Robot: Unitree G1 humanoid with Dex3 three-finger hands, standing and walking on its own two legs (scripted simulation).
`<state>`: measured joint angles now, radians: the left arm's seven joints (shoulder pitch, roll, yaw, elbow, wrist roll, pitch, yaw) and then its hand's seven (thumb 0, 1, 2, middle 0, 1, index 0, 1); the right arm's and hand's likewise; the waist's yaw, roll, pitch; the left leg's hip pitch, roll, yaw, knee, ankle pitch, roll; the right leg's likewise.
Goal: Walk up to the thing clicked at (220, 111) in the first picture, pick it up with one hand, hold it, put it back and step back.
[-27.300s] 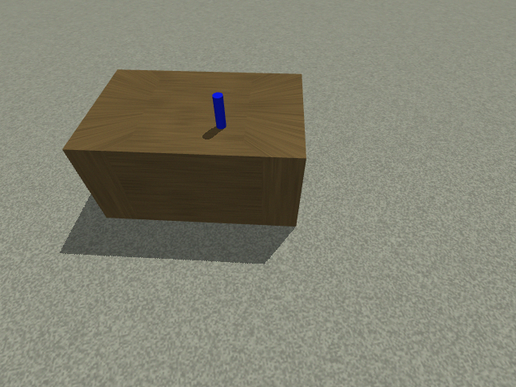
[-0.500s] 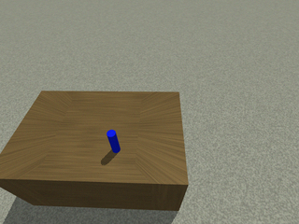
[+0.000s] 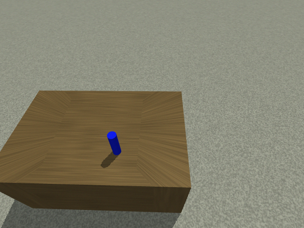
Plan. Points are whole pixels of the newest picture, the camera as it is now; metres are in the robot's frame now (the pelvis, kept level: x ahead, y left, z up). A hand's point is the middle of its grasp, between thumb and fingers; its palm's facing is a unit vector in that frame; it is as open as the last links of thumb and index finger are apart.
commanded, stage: step back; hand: left
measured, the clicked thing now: (114, 143) +0.51 +0.20 -0.26
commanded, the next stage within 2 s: none
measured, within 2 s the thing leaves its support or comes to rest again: neither
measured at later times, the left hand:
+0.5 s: hand out of the picture +0.07 +0.31 -0.18, palm faces -0.08 -0.93 -0.37, open 7.4 cm
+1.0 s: hand out of the picture -0.02 +0.31 -0.16, palm faces -0.04 -0.92 -0.40, open 7.4 cm
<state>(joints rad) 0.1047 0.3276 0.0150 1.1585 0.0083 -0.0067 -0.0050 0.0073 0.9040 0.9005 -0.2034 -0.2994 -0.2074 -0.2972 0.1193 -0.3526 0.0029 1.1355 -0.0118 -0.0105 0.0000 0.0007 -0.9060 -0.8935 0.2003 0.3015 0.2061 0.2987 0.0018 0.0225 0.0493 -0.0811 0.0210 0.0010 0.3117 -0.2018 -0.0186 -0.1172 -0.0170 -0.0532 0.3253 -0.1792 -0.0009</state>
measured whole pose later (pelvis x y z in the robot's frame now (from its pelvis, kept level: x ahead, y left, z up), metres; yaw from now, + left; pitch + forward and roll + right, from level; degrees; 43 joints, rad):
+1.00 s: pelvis -0.17 +0.06 -0.03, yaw -1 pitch -1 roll +1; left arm 0.11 0.36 0.06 0.76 0.03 0.05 0.01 0.01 0.90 0.90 -0.21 -0.30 -0.21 -0.30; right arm 0.15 -0.41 -0.05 0.87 -0.01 0.02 -0.02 0.00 -0.91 -0.89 0.20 0.30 0.21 0.30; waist 0.00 0.00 0.17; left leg -0.26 -0.03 -0.04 0.65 -0.37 0.00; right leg -0.37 -0.02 0.01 0.68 -0.28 0.00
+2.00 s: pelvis -0.47 +0.01 -0.02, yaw -4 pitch -2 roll +0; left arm 0.17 0.39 0.08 0.84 0.02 0.06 0.00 0.01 0.90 0.90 -0.20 -0.30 -0.21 -0.30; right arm 0.12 -0.38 -0.05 0.83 -0.04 0.03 -0.01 0.00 -0.90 -0.89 0.20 0.30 0.21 0.30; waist 0.02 0.00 0.16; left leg -0.36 0.04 0.01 0.62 -0.22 0.01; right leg -0.33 0.04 0.08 0.94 -0.52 0.01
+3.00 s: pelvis -0.65 +0.03 -0.02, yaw +0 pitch -2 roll +1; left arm 0.22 0.37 0.04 1.00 0.03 0.00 -0.02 0.01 0.90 0.90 -0.21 -0.30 -0.21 -0.30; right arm 0.19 -0.37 -0.06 1.01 -0.04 -0.02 0.01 0.00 -0.91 -0.89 0.20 0.30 0.21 0.30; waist 0.02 -0.02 0.05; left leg -0.25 -0.01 0.01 0.56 -0.29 0.01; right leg -0.28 -0.02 0.04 0.66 -0.40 -0.01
